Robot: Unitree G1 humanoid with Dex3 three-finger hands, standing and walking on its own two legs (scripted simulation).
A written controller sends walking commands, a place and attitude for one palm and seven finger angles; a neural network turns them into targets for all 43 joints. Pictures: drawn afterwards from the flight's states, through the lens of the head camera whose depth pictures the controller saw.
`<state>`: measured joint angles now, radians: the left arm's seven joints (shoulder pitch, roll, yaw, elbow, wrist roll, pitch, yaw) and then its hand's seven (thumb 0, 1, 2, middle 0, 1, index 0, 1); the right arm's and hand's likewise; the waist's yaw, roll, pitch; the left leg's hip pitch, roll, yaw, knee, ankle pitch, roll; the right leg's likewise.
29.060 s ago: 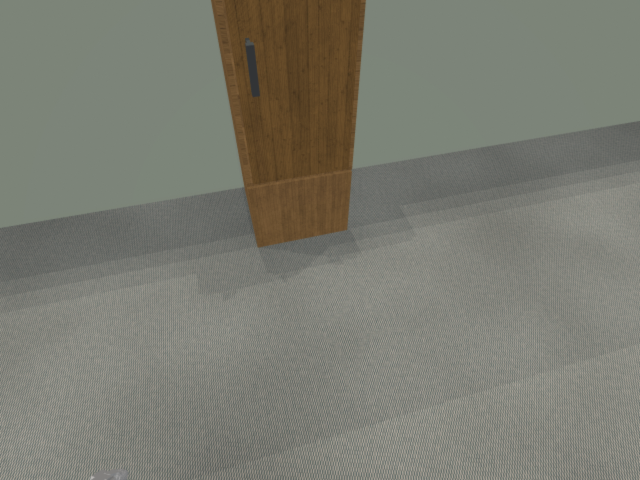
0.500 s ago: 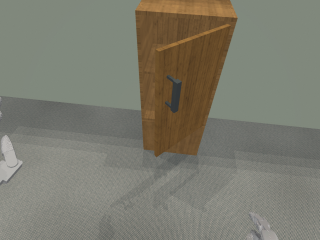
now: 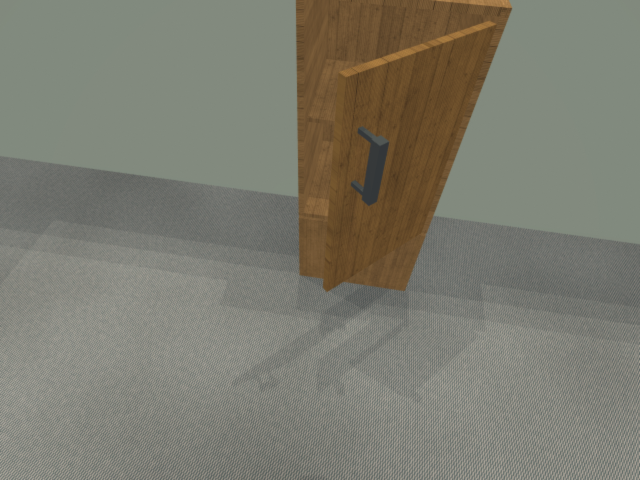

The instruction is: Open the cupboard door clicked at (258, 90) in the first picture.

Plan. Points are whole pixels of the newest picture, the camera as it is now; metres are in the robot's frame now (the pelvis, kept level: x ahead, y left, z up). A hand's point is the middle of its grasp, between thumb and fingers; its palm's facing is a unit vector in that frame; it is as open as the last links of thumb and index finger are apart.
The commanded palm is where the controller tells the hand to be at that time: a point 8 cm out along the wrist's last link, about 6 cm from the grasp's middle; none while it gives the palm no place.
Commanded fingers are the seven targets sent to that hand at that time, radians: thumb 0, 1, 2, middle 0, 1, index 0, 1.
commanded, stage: let the arm hang, fingers relaxed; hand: left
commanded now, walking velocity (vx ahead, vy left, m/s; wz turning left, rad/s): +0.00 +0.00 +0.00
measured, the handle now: (366, 166) +0.62 -0.05 +0.02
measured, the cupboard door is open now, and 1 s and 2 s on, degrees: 46 46 46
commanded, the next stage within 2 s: look to check the result in 0.80 s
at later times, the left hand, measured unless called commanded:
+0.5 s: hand out of the picture -0.04 +0.20 -0.16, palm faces +0.04 -0.98 -0.21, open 7.3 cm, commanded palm none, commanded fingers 0.00 0.90 0.90 -0.20 -0.30 -0.20 -0.30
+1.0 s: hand out of the picture -0.02 +0.19 -0.16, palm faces +0.05 -0.98 -0.18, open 7.3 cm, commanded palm none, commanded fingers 0.00 0.90 0.90 -0.20 -0.30 -0.20 -0.30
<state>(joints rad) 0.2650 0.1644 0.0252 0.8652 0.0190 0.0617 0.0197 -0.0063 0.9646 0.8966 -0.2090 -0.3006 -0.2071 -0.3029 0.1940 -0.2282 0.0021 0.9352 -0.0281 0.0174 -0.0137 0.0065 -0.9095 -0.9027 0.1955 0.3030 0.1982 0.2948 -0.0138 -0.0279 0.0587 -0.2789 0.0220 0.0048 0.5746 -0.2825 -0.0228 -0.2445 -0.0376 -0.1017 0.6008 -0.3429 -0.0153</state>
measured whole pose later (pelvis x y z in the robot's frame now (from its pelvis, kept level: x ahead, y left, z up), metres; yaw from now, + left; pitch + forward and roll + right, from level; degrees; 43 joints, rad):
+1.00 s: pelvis -0.01 +0.02 +0.01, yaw +0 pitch -2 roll +0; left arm 0.29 0.14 0.03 1.14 0.02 0.01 0.02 0.00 0.91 0.90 -0.20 -0.30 -0.20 -0.30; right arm 0.29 -0.13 0.00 1.15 -0.02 0.00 -0.03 0.00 -0.91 -0.90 0.19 0.30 0.20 0.29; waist 0.00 0.01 0.05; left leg -0.21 0.00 0.02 0.44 -0.20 0.01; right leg -0.17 -0.05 -0.09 0.45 -0.25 0.01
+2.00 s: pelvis +0.00 +0.00 +0.00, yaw -11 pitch +0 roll +1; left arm 0.20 0.21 0.09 0.95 0.03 0.03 0.00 0.00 0.91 0.90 -0.20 -0.30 -0.20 -0.30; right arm 0.19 -0.22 -0.07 1.00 -0.02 0.05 -0.04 0.00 -0.91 -0.90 0.20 0.30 0.20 0.30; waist 0.02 0.04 0.11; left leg -0.38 0.07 0.08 0.90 -0.49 -0.04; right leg -0.29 0.01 -0.02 0.64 -0.34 -0.05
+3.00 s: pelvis +0.03 +0.02 +0.00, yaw -47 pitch +0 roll +1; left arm 0.18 0.22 0.06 0.89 0.03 0.06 -0.01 0.00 0.91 0.90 -0.21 -0.30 -0.21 -0.30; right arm 0.20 -0.22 -0.06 0.90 0.00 0.03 -0.02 0.01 -0.91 -0.90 0.19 0.30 0.20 0.29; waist -0.01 -0.02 0.09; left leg -0.36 0.03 0.04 0.71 -0.37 -0.06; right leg -0.29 0.04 0.13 0.57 -0.28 0.00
